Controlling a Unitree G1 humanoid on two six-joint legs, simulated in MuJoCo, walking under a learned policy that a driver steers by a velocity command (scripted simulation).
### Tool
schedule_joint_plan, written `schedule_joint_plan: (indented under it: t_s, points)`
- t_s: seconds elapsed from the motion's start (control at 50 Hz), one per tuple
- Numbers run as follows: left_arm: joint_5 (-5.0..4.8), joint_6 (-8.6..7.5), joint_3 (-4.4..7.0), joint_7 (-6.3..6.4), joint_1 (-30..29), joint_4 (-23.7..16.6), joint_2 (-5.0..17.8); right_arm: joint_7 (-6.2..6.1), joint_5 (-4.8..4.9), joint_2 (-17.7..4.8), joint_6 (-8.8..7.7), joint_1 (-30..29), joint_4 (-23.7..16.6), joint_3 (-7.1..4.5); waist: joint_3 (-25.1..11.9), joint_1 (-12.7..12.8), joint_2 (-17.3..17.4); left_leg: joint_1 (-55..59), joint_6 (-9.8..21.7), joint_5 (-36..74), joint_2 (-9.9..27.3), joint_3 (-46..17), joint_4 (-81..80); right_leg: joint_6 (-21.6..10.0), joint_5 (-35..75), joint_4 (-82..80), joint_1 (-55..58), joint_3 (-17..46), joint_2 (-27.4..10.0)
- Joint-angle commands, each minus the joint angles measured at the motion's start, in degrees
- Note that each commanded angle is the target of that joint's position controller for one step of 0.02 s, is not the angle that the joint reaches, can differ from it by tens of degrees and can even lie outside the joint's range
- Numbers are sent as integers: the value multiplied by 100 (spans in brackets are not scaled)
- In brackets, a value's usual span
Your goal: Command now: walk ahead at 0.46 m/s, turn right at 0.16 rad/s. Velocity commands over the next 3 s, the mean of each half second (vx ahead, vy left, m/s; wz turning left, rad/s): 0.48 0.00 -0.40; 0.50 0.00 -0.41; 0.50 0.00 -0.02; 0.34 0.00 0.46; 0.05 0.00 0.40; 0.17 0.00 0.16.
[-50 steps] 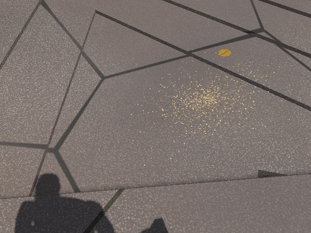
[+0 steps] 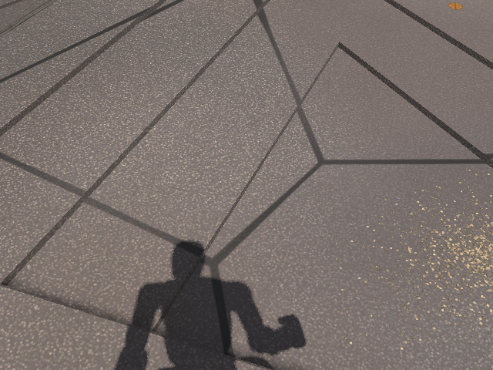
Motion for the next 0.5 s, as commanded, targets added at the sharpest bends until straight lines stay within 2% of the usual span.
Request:
schedule_joint_plan:
  t_s: [0.02, 0.04, 0.06, 0.08, 0.14, 0.16, 0.2, 0.22, 0.26, 0.3, 0.32, 0.34, 0.38, 0.4, 0.42, 0.44, 0.46, 0.48, 0.5]
  points:
    - [85, -118, 76, 22, -549, -485, 330, -120, 76, -214, 20, 1118, 254, -30, 180, -296, 521, 1620, 1051, -225, 1793, -1986, -1839, -312, 687, 1083, -2633, 406, -445]
    - [73, -44, 21, -14, -529, -471, 145, -123, 20, -51, 41, 833, 161, 46, 165, -71, 496, 1238, 991, 230, 1758, -1662, -2004, -266, 912, 976, -2358, 442, -509]
    - [18, 13, 18, -65, -549, -463, 53, -127, -21, 27, 35, 721, 128, 78, 144, 24, 486, 1155, 989, 518, 1713, -1390, -2171, -234, 1074, 890, -2363, 424, -497]
    - [-38, 39, 10, -125, -652, -478, 34, -138, -46, -53, 9, 710, 134, 58, 176, 25, 462, 1160, 986, 785, 1667, -1091, -2289, -185, 1320, 771, -2531, 375, -485]
    - [-101, 70, -4, -249, -1150, -604, 44, -99, -288, -267, -72, 915, 304, 42, 202, -29, 326, 1099, 940, 1963, 1460, -183, -2288, -41, 2521, -93, -2830, 175, -422]
    - [-116, 91, 1, -266, -1328, -660, 54, -71, -326, -303, -81, 993, 375, 54, 194, -65, 330, 1028, 911, 2310, 1383, 78, -2243, 15, 2877, -505, -2745, 79, -384]
    - [-90, 148, 19, -284, -1718, -793, 100, 2, -284, -358, -62, 1359, 598, 89, 246, -178, 267, 984, 831, 2754, 1356, 345, -2219, 100, 3424, -1275, -2505, -48, -260]
    - [-110, 171, 36, -271, -1817, -837, 122, 39, -262, -428, -51, 1538, 732, 92, 298, -179, 357, 1129, 789, 2961, 1422, 383, -2205, 118, 3542, -1476, -2473, -92, -191]
    - [-133, 213, 73, -243, -2036, -932, 169, 117, -294, -552, -16, 1722, 897, 82, 375, -193, 414, 1346, 596, 3190, 1457, 535, -2093, 117, 3483, -1660, -2324, -155, -67]
    - [-150, 212, 137, -200, -2228, -983, 297, 147, -255, -595, 7, 1860, 1073, 68, 471, -187, 399, 1959, 466, 3390, 1561, 568, -1941, 61, 3125, -1960, -2479, -146, 19]
    - [-104, 187, 168, -179, -2194, -997, 317, 147, -319, -641, 21, 1882, 1041, 66, 396, -124, 446, 1992, 435, 3627, 1527, 678, -1765, 13, 2955, -1674, -2146, -325, 179]
    - [-118, 162, 228, -149, -2130, -994, 425, 143, -323, -712, 31, 1800, 1045, 41, 394, -12, 448, 2027, 369, 4244, 1573, 766, -1542, -50, 2529, -1657, -1912, -389, 284]
    - [-197, 100, 358, -77, -1733, -941, 671, 103, -307, -1057, 26, 1702, 1010, -75, 346, 226, 597, 2029, 205, 5758, 1635, 952, -776, -142, 1462, -1542, -1138, -654, 605]
    - [-293, 33, 406, -25, -1525, -894, 797, 83, -192, -1287, 31, 1512, 1063, -161, 415, 410, 609, 2146, 48, 6104, 1705, 951, -248, -251, 1224, -2245, -953, -604, 669]
    - [-352, -62, 471, 37, -899, -721, 948, 70, -223, -1353, 34, 1506, 1043, -179, 65, 540, 576, 1822, -73, 6406, 1563, 964, 751, -465, 1781, -2324, 56, -648, 933]
    - [-255, -96, 576, 188, 269, -339, 1190, 92, -465, -864, 4, 1945, 1052, 0, -923, 612, -37, 155, -479, 4760, 1395, 704, 2542, -1176, 3082, -1614, 2556, 293, 595]
    - [-141, -70, 551, 232, 1340, -13, 1206, 259, -571, -69, -34, 2442, 942, 310, -2214, 739, -1204, -2167, -1195, -1940, 188, 338, 4855, -2664, 3400, -2232, 5181, 3045, -919]
    - [-78, -107, 555, 205, 2415, 300, 1053, 415, -127, -487, -46, 760, 449, 191, -1568, 1631, -364, -3620, -978, -2287, -118, -776, 5552, -2165, 2162, -3302, 5196, 3967, -1156]
    - [-162, -247, 640, 213, 1700, 222, 1176, 319, 70, -555, -80, -232, 129, 157, -142, 1486, -236, -4322, -855, -2096, 254, -1166, 5692, -1789, 2024, -3423, 3970, 3534, -1188]
Next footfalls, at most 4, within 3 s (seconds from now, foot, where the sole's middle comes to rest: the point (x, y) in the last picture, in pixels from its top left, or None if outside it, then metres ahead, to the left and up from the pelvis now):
0.42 right None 0.36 -0.13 -0.77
0.88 left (264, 321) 0.70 -0.02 -0.90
1.34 right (366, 281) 0.85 -0.36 -0.90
1.86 left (326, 201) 1.19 -0.25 -0.90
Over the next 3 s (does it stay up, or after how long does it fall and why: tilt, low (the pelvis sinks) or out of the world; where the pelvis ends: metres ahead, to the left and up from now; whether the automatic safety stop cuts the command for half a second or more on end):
stays up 1.17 -0.37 -0.14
